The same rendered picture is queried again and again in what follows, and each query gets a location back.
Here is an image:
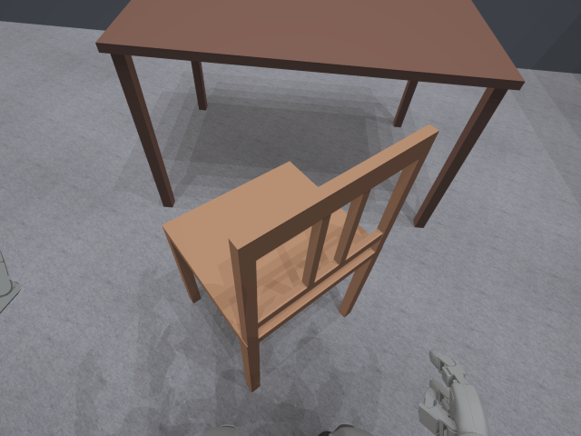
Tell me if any robot right shin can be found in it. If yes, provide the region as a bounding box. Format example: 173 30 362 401
332 423 355 433

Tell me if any table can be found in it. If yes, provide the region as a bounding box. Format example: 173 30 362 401
95 0 525 228

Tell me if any robot right hand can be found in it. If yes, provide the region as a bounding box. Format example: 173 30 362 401
419 350 490 436

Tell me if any robot left hand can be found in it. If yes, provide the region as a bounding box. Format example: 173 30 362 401
0 251 22 313

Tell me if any chair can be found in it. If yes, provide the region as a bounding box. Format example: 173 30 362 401
162 124 439 392

